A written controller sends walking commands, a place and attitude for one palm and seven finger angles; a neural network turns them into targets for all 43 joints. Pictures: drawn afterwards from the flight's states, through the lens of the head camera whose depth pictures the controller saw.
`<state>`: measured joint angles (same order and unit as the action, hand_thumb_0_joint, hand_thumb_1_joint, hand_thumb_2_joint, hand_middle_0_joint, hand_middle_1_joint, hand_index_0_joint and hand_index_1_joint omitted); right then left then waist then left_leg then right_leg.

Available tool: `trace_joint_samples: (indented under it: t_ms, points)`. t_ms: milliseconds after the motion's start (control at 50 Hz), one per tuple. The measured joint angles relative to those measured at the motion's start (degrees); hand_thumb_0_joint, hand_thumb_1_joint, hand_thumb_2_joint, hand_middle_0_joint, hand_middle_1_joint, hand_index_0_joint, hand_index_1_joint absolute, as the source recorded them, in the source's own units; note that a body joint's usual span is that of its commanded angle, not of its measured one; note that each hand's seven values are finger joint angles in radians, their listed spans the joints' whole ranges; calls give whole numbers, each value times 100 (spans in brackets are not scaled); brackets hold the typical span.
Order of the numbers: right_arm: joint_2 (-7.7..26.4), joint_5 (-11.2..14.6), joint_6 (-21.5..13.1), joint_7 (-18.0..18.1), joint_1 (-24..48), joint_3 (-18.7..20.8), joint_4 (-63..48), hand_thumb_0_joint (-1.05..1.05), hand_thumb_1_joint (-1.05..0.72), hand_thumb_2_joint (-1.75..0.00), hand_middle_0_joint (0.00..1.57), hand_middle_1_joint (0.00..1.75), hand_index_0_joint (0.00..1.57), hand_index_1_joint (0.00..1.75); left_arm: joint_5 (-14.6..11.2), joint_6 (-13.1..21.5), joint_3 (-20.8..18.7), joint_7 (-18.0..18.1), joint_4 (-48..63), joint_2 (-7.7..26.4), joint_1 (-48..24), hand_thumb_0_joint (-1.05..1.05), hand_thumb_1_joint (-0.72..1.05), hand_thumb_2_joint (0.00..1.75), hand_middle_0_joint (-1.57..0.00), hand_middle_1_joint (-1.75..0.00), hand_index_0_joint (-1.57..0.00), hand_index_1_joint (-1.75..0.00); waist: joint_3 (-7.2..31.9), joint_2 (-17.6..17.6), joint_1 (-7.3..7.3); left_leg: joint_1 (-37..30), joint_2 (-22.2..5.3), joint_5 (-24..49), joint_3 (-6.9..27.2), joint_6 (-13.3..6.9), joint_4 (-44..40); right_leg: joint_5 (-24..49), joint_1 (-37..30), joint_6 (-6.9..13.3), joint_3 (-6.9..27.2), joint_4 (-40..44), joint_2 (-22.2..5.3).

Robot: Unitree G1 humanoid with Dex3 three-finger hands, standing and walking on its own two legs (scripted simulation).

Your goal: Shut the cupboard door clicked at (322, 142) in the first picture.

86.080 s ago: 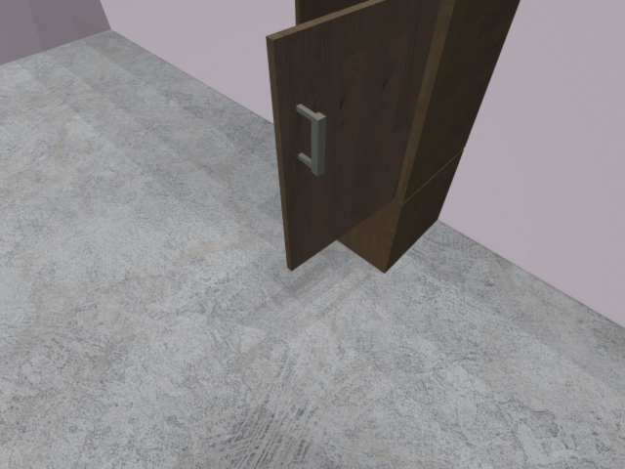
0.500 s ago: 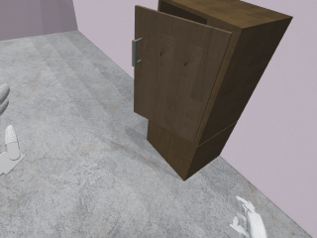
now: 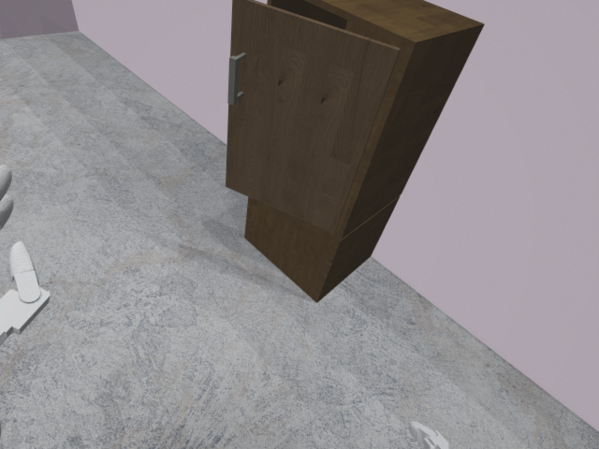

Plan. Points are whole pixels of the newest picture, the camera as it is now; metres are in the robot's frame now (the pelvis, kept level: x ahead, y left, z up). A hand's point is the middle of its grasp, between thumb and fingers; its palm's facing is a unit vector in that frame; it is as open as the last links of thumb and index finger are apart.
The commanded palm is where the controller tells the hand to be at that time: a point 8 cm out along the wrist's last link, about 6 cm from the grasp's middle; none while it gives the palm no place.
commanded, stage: stop stepping back and stand still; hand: left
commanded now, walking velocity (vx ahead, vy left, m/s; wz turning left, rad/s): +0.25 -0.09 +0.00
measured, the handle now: (237, 78) +0.98 +0.16 +0.04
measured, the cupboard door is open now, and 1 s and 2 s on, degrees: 20 20 20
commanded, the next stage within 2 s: let the arm hang, fingers relaxed in 0.56 s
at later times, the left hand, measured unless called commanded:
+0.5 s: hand out of the picture +0.18 +0.30 +0.16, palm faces +0.33 -0.83 -0.45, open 7.4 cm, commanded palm +0.11 +0.35 +0.15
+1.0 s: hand out of the picture +0.09 +0.22 -0.19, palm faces +0.10 -0.99 -0.10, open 6.8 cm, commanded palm none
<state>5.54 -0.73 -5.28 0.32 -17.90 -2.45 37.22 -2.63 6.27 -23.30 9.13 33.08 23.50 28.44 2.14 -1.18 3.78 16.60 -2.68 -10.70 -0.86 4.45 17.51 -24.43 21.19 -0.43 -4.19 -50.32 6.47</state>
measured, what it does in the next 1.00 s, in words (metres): steps on the spot: right foot, then left foot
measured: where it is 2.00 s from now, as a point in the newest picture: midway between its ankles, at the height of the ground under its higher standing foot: outside the picture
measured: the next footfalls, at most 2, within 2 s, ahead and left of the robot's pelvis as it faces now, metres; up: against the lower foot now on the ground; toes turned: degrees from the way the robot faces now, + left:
right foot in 0.14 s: -0.09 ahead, -0.08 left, -0.02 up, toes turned -11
left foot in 0.30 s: +0.06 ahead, +0.18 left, -0.02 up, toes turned +7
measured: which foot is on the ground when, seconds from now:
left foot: down 0.00-0.08, up 0.10-0.28, down 0.30-1.00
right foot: up 0.00-0.12, down 0.14-0.30, up 0.32-0.54, down 0.56-1.00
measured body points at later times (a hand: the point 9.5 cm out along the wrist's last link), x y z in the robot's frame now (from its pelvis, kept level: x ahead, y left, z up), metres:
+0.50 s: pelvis -0.04 +0.06 -0.04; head -0.02 +0.09 +0.41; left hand +0.16 +0.34 +0.18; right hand +0.09 -0.15 -0.12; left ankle +0.04 +0.18 -0.76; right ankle -0.05 -0.04 -0.74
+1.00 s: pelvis -0.01 +0.06 -0.04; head +0.02 +0.09 +0.41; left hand +0.08 +0.27 -0.18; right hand +0.10 -0.18 -0.16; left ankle +0.02 +0.18 -0.76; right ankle -0.05 -0.04 -0.76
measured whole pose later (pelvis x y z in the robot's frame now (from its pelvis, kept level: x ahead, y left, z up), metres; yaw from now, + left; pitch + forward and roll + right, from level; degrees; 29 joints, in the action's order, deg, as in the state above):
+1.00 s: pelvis -0.01 +0.06 -0.04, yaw +3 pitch +0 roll +0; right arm 11.3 -1.6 1.7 0.2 -11.5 -1.6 49.0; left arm -0.2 -1.2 -1.2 1.1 -42.4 8.3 14.6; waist -2.6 -4.3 0.5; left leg 20.0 -1.8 -15.5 -3.4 -0.1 35.3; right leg -22.8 12.2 0.5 -9.1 -34.9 -3.1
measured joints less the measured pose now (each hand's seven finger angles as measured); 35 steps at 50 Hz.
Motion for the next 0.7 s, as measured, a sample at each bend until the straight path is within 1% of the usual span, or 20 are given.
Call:
trace_joint_samples:
  t_ms: [40, 80, 100, 120, 140, 160, 180, 220, 280, 300, 320, 360, 400, 440, 480, 520, 560, 600, 660, 700]
  points:
    - [59, -40, 36, -4, -57, 57, -160, 2, -90, -89, 21, 30, 21, 30, -21, 49, 108, -84, 454, 217, 698, 1, 89, 90, -20, -30, -20, -30, 102, 125, -12, -35, -7, 177, -66, 79, -384, -242, -555, 86, -389, 1004, 72]
    - [129, -30, 99, 48, -46, 123, -296, 2, -90, -90, 21, 30, 21, 30, -78, 100, 11, -136, 703, 631, 1197, 1, 89, 90, -21, -30, -20, -30, 169, 75, -72, 210, 156, 168, -206, 209, -189, -241, -1219, 292, -648, 2060, 21]
    - [164, 14, 140, 82, 4, 134, -356, 2, -90, -90, 21, 30, 21, 30, -110, 125, -154, -135, 781, 902, 1348, 1, 89, 90, -21, -30, -21, -30, 180, -111, -159, 549, 331, -230, -394, 223, 383, -89, -1481, 504, -598, 2409, -150]
    - [223, 48, 191, 118, 82, 133, -421, 2, -90, -90, 21, 30, 21, 30, -137, 161, -380, -110, 828, 1160, 1431, 1, 89, 90, -21, -30, -21, -30, 194, -362, -312, 1000, 521, -669, -520, 138, 1282, -36, -1664, 768, -385, 2688, -428]
    - [371, 55, 239, 156, 231, 159, -376, 1, -90, -90, 21, 30, 21, 30, -136, 213, -461, -111, 743, 1208, 1327, 1, 89, 90, -21, -30, -21, -30, 171, -325, -478, 1422, 492, -972, -413, 23, 2247, 290, -1607, 872, -244, 2719, -545]
    - [536, 46, 317, 187, 389, 208, -178, 1, -90, -90, 21, 30, 21, 30, -134, 219, -373, -132, 543, 1098, 1055, 1, 89, 89, -22, -30, -21, -30, 96, -20, -518, 1644, 302, -1115, -121, -73, 3052, 338, -1498, 722, -284, 2379, -413]
    - [614, 40, 402, 192, 467, 237, 1, 1, -90, -90, 21, 30, 21, 30, -137, 250, -349, -117, 293, 1052, 775, 1, 88, 89, -22, -30, -22, -30, 46, 124, -496, 1709, 158, -1226, 36, -142, 3585, 212, -1478, 507, -329, 2079, -371]
    - [610, 100, 470, 202, 370, 271, 233, 2, -90, -90, 20, 30, 21, 30, -78, 286, -352, -40, -256, 941, 212, 1, 88, 89, -22, -30, -22, -30, 122, 54, -405, 1600, -47, -1105, 69, -264, 3937, -108, -1553, 230, -427, 1746, -507]
    - [652, 134, 501, 301, 123, 240, 242, 2, -90, -90, 20, 30, 21, 30, -57, 117, -408, 113, -662, 432, -337, 1, 88, 89, -22, -30, -22, -30, 284, -175, -298, 967, -298, -1025, -30, -371, 3173, -526, -1553, 122, -456, 1245, -816]
    - [729, 129, 453, 346, 80, 247, 166, 2, -90, -90, 20, 30, 21, 30, -71, 78, -388, 158, -663, 231, -442, 1, 88, 89, -21, -30, -21, -30, 281, -151, -233, 794, -312, -886, -24, -398, 2784, -703, -1453, 132, -482, 944, -902]
    - [745, 115, 396, 384, 134, 270, 152, 2, -90, -90, 20, 30, 21, 30, -96, 65, -358, 187, -670, 48, -535, 1, 89, 90, -21, -30, -21, -30, 202, -177, -178, 864, -233, -805, -65, -415, 2900, -858, -1271, 158, -341, 554, -956]
    - [644, 81, 273, 399, 341, 258, 154, 2, -91, -90, 20, 30, 20, 30, -124, 84, -270, 159, -656, -193, -592, 1, 89, 90, -21, -30, -21, -30, -89, -216, -124, 862, -164, -837, -173, -451, 3033, -915, -789, 160, 112, -296, -797]
    - [426, 19, 146, 341, 428, 180, 94, 2, -91, -90, 20, 30, 20, 30, -113, 115, -165, 45, -486, -138, -512, 1, 89, 90, -20, -30, -20, -30, -310, -270, -40, 785, -129, -677, -169, -465, 2744, -690, -329, 141, 286, -752, -598]
    - [209, -18, 64, 243, 427, 72, 14, 2, -91, -90, 20, 30, 20, 30, -99, 185, -145, -50, -128, 76, -290, 1, 89, 90, -21, -30, -20, -30, -470, -304, -8, 673, -135, -372, -109, -433, 2280, -402, -88, 132, 224, -583, -488]
    - [77, -40, 53, 156, 371, -17, -81, 2, -91, -90, 20, 30, 20, 30, -104, 324, -274, -91, 269, 329, 110, 2, 89, 90, -21, -30, -20, -30, -497, -226, -50, 606, -220, -153, -73, -396, 1881, -261, -84, 124, 21, 36, -415]
    - [42, -43, 97, 95, 273, -39, -195, 2, -90, -90, 20, 30, 21, 30, -98, 445, -498, -95, 532, 567, 541, 1, 89, 90, -21, -30, -21, -30, -417, -48, -124, 633, -309, -109, -56, -361, 1710, -200, -316, 149, -190, 848, -374]
    - [64, -8, 162, 72, 191, -30, -275, 2, -90, -90, 21, 30, 21, 30, -99, 496, -756, -62, 593, 787, 890, 1, 89, 90, -21, -30, -21, -30, -245, 24, -222, 784, -271, -389, -141, -337, 1858, -181, -649, 247, -183, 1659, -450]
    - [208, 22, 262, 100, 250, 20, -212, 2, -90, -90, 21, 30, 21, 30, -68, 496, -773, -39, 403, 757, 929, 1, 89, 90, -21, -30, -21, -30, -190, 207, -331, 991, -219, -981, -102, -320, 2418, 566, -628, 327, -177, 1775, -486]
    - [475, 60, 324, 184, 325, 97, 107, 2, -90, -89, 21, 30, 21, 30, -17, 463, -498, 27, -260, 443, 632, 1, 89, 90, -21, -30, -21, -30, -92, 370, -433, 1072, -47, -1200, -92, -315, 3161, 473, -769, 254, -166, 1732, -611]
    - [690, 77, 259, 15, 310, 233, 298, 2, -90, -90, 21, 30, 21, 30, 218, 255, -68, -153, -1229, 145, 77, 0, 89, 90, -21, -30, -21, -30, 68, 435, -424, 1058, -3, -1165, -293, -304, 3111, 296, -751, 177, -243, 1595, -802]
